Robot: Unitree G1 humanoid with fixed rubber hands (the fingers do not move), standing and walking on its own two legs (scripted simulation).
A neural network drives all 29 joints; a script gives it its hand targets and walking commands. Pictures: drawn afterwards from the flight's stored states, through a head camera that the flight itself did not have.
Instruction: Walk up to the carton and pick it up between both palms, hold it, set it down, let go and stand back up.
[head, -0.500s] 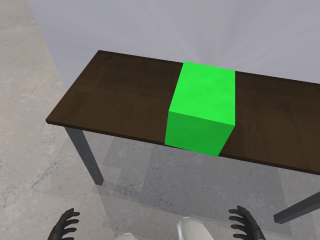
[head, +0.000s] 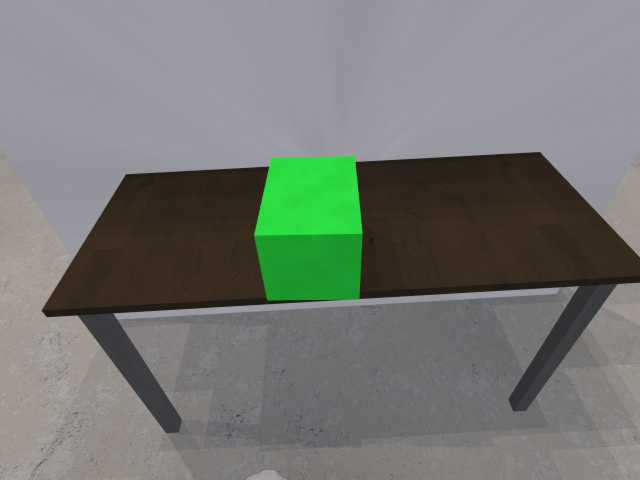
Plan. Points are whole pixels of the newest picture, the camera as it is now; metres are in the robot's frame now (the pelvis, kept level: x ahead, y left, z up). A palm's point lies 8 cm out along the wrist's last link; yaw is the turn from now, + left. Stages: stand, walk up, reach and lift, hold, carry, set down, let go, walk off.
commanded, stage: walk up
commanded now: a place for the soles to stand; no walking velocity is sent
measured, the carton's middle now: (312, 225) +0.61 +0.07 -0.02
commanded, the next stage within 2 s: none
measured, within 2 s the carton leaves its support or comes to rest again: neither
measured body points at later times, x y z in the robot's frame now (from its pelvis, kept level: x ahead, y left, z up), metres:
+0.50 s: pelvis +0.06 +0.07 +0.00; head +0.07 +0.10 +0.45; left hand +0.16 +0.30 -0.13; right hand +0.18 -0.16 -0.09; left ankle +0.12 +0.16 -0.73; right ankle +0.04 -0.06 -0.66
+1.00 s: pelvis +0.09 +0.05 +0.00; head +0.09 +0.05 +0.45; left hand +0.26 +0.25 -0.10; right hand +0.20 -0.17 -0.11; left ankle +0.12 +0.16 -0.73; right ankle +0.15 -0.05 -0.73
